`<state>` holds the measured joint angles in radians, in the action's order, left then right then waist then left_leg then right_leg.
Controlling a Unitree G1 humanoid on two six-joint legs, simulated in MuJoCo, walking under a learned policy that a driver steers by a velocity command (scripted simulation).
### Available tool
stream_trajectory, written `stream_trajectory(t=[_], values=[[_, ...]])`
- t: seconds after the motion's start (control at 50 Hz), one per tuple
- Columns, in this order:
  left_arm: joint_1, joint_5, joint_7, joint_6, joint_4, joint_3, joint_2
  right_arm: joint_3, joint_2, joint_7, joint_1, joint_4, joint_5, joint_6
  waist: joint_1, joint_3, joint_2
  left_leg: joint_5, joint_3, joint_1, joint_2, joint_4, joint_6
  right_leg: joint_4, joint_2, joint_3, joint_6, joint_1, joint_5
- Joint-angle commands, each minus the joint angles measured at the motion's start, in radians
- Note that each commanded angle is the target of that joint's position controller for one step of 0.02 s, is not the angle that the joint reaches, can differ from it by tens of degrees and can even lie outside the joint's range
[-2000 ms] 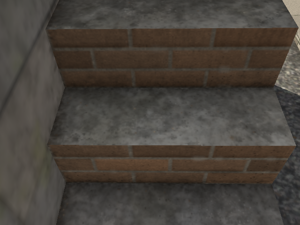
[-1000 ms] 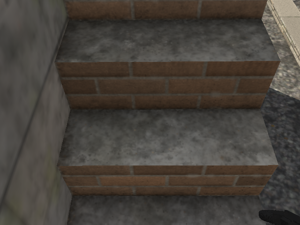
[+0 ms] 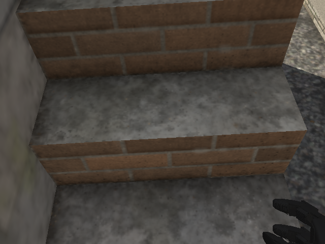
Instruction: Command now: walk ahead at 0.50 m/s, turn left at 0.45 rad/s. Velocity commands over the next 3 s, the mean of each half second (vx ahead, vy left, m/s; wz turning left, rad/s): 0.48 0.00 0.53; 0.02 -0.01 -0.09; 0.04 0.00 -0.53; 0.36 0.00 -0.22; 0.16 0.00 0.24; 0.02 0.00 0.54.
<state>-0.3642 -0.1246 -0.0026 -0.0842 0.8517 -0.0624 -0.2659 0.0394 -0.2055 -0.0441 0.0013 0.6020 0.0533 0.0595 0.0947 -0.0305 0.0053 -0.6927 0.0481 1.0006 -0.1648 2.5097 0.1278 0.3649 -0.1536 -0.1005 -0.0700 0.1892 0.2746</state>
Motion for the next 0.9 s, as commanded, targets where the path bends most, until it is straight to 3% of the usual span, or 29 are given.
stream_trajectory(t=[0.02,0.06,0.1,0.12,0.14,0.16,0.18,0.2,0.22,0.28,0.4,0.42,0.44,0.46,0.48,0.5,0.52,0.54,0.56,0.6,0.64,0.68,0.7,0.74,0.78,0.8,0.86,0.88,0.9], values=[[-0.102,0.034,-0.009,-0.048,-0.021,-0.021,-0.103,-0.04,0.063,-0.006,0.222,-0.185,-0.054,-0.014,-0.007,-0.06,-0.129,-0.002,0.046,0.432,0.124,-0.213,-0.012,-0.058,-0.282,0.195,0.251,-0.445,-0.726],[0.037,0.057,-0.012,-0.055,-0.033,0.0,-0.059,-0.072,0.089,0.008,0.233,-0.194,-0.052,-0.023,-0.063,-0.039,-0.147,0.201,-0.083,0.092,0.212,-0.696,-0.016,-0.209,-0.196,0.0,0.162,-0.17,-0.718],[0.044,0.116,-0.014,-0.043,-0.03,-0.002,-0.065,-0.089,0.106,0.013,0.191,-0.166,-0.06,-0.049,-0.087,-0.022,-0.171,0.281,-0.18,-0.328,0.181,-1.169,-0.002,-0.292,-0.117,-0.069,0.202,0.069,-1.014],[0.03,0.14,-0.008,-0.061,-0.041,-0.019,-0.138,-0.07,0.062,0.002,0.062,-0.13,-0.052,-0.067,-0.126,-0.108,-0.22,0.256,-0.146,-0.47,0.155,-1.318,-0.011,-0.148,-0.114,-0.065,0.211,-0.025,-1.37],[0.018,0.161,-0.002,-0.056,-0.053,-0.031,-0.156,-0.044,0.006,-0.004,-0.018,-0.092,-0.053,-0.059,-0.175,-0.29,-0.132,0.414,-0.116,-0.623,0.106,-1.538,-0.005,0.078,-0.057,-0.059,0.208,-0.167,-1.529],[0.007,0.161,0.016,-0.049,-0.088,-0.05,-0.201,-0.023,-0.021,-0.014,-0.121,-0.059,-0.037,-0.06,-0.213,-0.428,-0.078,0.617,-0.016,-0.902,0.111,-1.729,0.014,0.304,-0.037,-0.047,0.148,-0.084,-1.367],[-0.014,0.145,0.061,-0.053,-0.122,-0.064,-0.223,0.018,-0.102,-0.042,-0.245,0.017,-0.013,-0.074,-0.245,-0.488,0.067,0.714,0.142,-1.168,0.15,-1.749,0.079,0.605,0.028,-0.032,0.059,0.222,-0.692],[-0.025,0.101,0.101,-0.054,-0.14,-0.062,-0.177,0.047,-0.15,-0.064,-0.189,0.049,-0.025,-0.085,-0.189,-0.401,0.115,0.677,0.219,-1.147,0.164,-1.806,0.128,0.982,0.167,0.0,0.027,0.507,0.05],[-0.001,0.074,0.104,-0.053,-0.188,-0.045,-0.065,0.056,-0.163,-0.069,-0.113,0.053,-0.084,-0.067,-0.125,-0.306,0.149,0.633,0.236,-1.058,0.183,-1.717,0.165,1.371,0.205,0.085,0.011,0.721,0.144],[-0.035,0.013,0.027,0.007,-0.24,-0.006,0.019,0.021,-0.032,-0.053,0.097,0.06,-0.148,-0.001,0.062,-0.029,-0.011,0.279,0.157,-0.552,0.194,-1.624,0.081,1.569,0.177,0.176,0.082,0.731,0.079],[-0.267,0.059,-0.056,0.13,-0.248,0.018,0.013,-0.009,0.005,-0.055,0.357,-0.049,-0.106,0.063,0.273,0.044,-0.037,0.178,0.165,-0.061,0.284,-1.657,0.026,1.142,0.186,0.207,0.086,0.36,0.004],[-0.296,0.056,-0.056,0.131,-0.241,0.028,0.029,-0.01,0.0,-0.056,0.353,-0.05,-0.104,0.064,0.276,0.046,-0.069,0.194,0.116,-0.13,0.231,-1.549,-0.014,0.916,0.187,0.13,0.117,0.341,-0.024],[-0.326,0.095,-0.05,0.102,-0.232,0.047,0.071,-0.008,-0.009,-0.064,0.347,-0.089,-0.094,0.062,0.294,0.05,-0.065,0.297,0.033,-0.16,0.156,-1.394,-0.077,0.416,0.123,0.177,0.231,0.179,-0.01],[-0.338,0.072,-0.073,0.065,-0.173,0.062,0.173,-0.02,0.057,-0.035,0.301,-0.098,-0.086,0.017,0.269,0.001,-0.293,0.234,-0.07,-0.33,0.006,-1.025,-0.116,0.243,0.2,0.138,0.249,0.179,-0.094],[-0.128,0.035,-0.085,0.026,-0.21,0.07,0.095,-0.01,0.066,-0.029,0.163,-0.185,-0.074,-0.025,0.043,-0.067,-0.465,0.16,0.158,-0.239,-0.049,-0.751,-0.183,0.43,0.148,0.345,0.269,0.142,-0.594],[0.058,0.065,-0.074,0.038,-0.318,0.047,-0.009,0.009,-0.008,-0.042,-0.066,-0.162,-0.079,-0.058,-0.09,-0.202,-0.248,0.154,0.285,-0.294,-0.018,-0.672,-0.214,0.487,0.03,0.59,0.255,0.142,-0.71],[0.259,0.044,-0.084,0.041,-0.406,0.023,-0.089,0.039,-0.1,-0.058,-0.137,-0.155,-0.083,-0.095,-0.145,-0.254,-0.101,0.27,0.33,-0.419,-0.007,-0.579,-0.203,0.357,-0.107,0.863,0.303,0.385,-0.425],[0.357,0.091,-0.092,0.054,-0.393,0.063,0.032,0.057,-0.148,-0.045,-0.13,-0.153,-0.116,-0.127,-0.151,-0.046,0.064,0.449,0.267,-0.599,0.019,-0.557,-0.211,0.425,-0.055,0.764,0.309,0.715,-0.319],[0.336,0.11,-0.1,0.04,-0.372,0.088,0.039,0.057,-0.129,-0.042,-0.172,-0.199,-0.118,-0.153,-0.189,-0.021,0.023,0.445,0.283,-0.573,0.034,-0.592,-0.214,0.495,-0.069,0.76,0.33,0.725,-0.395],[0.214,0.092,-0.111,0.038,-0.332,0.088,0.04,0.027,-0.068,-0.034,-0.116,-0.232,-0.112,-0.158,-0.115,0.057,0.089,0.359,0.195,-0.439,0.06,-0.796,-0.218,0.579,0.018,0.609,0.308,0.562,-0.348],[0.097,0.05,-0.119,0.053,-0.293,0.057,-0.006,-0.001,-0.029,-0.031,-0.068,-0.242,-0.084,-0.136,-0.068,0.018,0.054,0.351,0.091,-0.371,0.134,-1.285,-0.188,0.589,0.058,0.561,0.301,0.28,-0.559],[0.007,0.021,-0.138,0.12,-0.243,0.016,-0.036,-0.011,-0.03,-0.015,-0.094,-0.189,-0.068,-0.102,-0.031,-0.031,-0.116,0.374,0.014,-0.556,0.189,-2.032,-0.134,0.561,0.148,0.407,0.228,0.155,-0.557],[-0.036,0.029,-0.137,0.175,-0.206,0.0,-0.039,-0.007,-0.017,-0.014,-0.147,-0.127,-0.069,-0.088,-0.046,-0.046,-0.12,0.673,-0.037,-0.736,0.209,-2.35,-0.121,0.691,0.239,0.304,0.199,0.185,-0.333],[-0.009,0.025,-0.093,0.239,-0.213,0.002,0.05,-0.033,0.009,-0.062,-0.158,-0.055,-0.094,-0.084,-0.057,0.009,0.148,1.289,-0.079,-0.894,0.31,-2.559,-0.079,1.328,0.431,0.114,0.149,0.409,0.304],[-0.027,0.084,-0.06,0.217,-0.247,0.008,0.13,-0.042,-0.073,-0.049,-0.079,-0.044,-0.115,-0.034,0.039,0.016,0.195,1.707,-0.075,-1.064,0.431,-2.192,-0.052,1.943,0.446,0.147,0.078,0.906,0.524],[-0.01,0.054,-0.065,0.214,-0.308,0.006,0.083,-0.041,-0.076,-0.057,-0.13,-0.1,-0.142,-0.017,0.054,0.009,0.124,1.835,-0.031,-1.127,0.519,-1.971,-0.049,1.932,0.42,0.207,0.008,1.059,0.507],[0.069,-0.007,-0.05,0.193,-0.299,0.006,-0.02,-0.003,-0.131,-0.113,-0.182,-0.108,-0.073,0.01,0.007,-0.056,0.038,1.166,-0.019,-1.101,0.531,-1.971,0.036,1.919,0.346,0.23,-0.019,1.109,0.171],[0.115,0.013,-0.046,0.216,-0.363,-0.003,-0.045,0.03,-0.209,-0.148,-0.121,-0.134,-0.057,0.032,0.028,-0.106,0.257,1.038,0.12,-1.009,0.696,-2.011,0.096,1.877,0.25,0.279,-0.034,1.009,0.048],[0.087,0.038,-0.03,0.227,-0.332,-0.02,-0.078,0.007,-0.15,-0.151,-0.035,-0.151,-0.058,0.03,0.062,-0.131,0.154,0.776,0.071,-0.841,0.638,-2.038,0.058,1.759,0.253,0.281,-0.024,0.835,-0.133]])
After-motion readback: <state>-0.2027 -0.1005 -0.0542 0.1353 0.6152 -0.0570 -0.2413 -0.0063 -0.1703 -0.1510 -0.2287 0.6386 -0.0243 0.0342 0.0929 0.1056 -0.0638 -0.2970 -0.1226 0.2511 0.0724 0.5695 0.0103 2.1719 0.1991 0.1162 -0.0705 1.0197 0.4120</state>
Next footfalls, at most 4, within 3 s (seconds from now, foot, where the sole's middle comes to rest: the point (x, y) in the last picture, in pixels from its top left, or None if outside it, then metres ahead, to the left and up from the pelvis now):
0.10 left None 0.01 0.13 -0.58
0.44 right None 0.07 -0.04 -0.57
0.78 left None -0.15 0.12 -0.78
1.08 right None -0.08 -0.14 -0.78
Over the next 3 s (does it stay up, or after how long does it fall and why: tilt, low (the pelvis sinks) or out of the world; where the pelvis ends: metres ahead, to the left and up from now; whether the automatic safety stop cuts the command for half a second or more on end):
stays up -0.54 -0.07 -0.46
